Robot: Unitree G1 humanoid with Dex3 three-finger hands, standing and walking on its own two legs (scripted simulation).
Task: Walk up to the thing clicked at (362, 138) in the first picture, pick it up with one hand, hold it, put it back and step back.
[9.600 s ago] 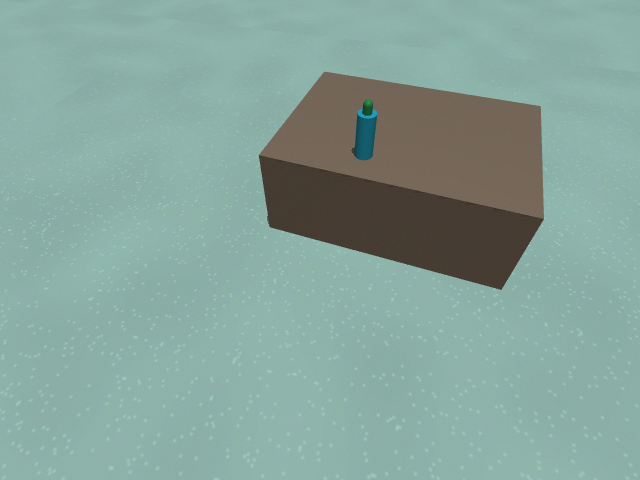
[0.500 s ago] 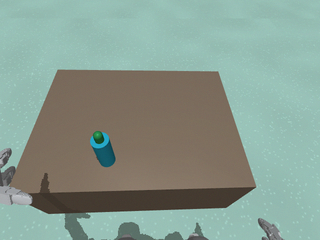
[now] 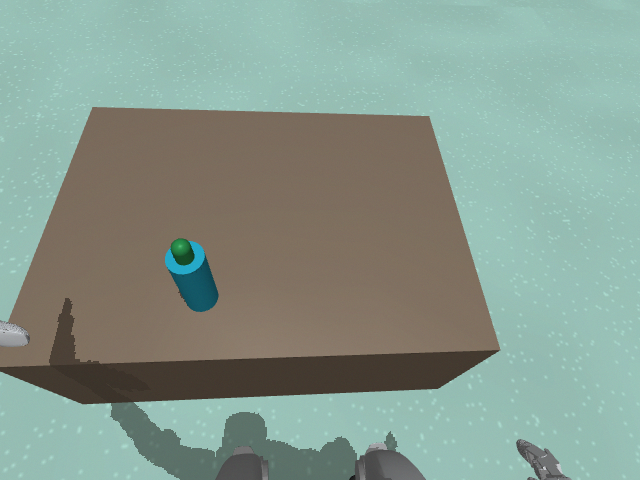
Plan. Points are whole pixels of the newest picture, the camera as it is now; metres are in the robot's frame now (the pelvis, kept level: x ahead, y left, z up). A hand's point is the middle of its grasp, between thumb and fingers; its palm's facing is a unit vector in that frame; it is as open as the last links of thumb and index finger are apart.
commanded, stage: go down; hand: left
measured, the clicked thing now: (192, 273) +0.49 +0.21 -0.21
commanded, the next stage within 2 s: none
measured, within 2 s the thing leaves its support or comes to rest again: neither
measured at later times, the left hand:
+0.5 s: hand out of the picture +0.38 +0.39 +0.02, palm faces +0.21 -0.97 -0.10, open 17.2 cm
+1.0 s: hand out of the picture +0.39 +0.40 +0.03, palm faces +0.21 -0.97 -0.08, open 17.2 cm
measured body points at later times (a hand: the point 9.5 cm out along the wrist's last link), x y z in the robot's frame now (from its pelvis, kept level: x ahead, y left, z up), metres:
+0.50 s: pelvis +0.01 +0.01 +0.00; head +0.12 +0.04 +0.43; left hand +0.36 +0.44 +0.03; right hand +0.08 -0.28 -0.09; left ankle +0.02 +0.12 -0.68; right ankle +0.02 -0.14 -0.68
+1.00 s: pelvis +0.00 +0.01 -0.01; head +0.13 +0.06 +0.42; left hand +0.38 +0.45 +0.04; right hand +0.07 -0.27 -0.10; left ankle +0.02 +0.12 -0.68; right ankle +0.02 -0.14 -0.68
